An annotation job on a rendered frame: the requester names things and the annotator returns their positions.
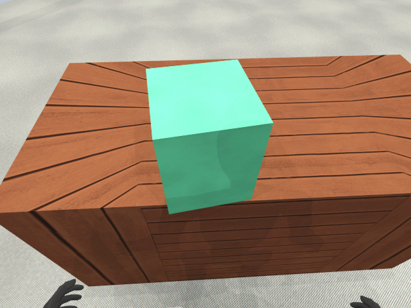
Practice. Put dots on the left robot hand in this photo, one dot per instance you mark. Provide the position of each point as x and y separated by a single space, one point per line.
59 297

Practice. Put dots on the carton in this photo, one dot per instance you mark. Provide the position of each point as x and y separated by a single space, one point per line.
210 131

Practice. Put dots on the pedestal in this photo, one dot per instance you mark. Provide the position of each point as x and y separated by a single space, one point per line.
333 192

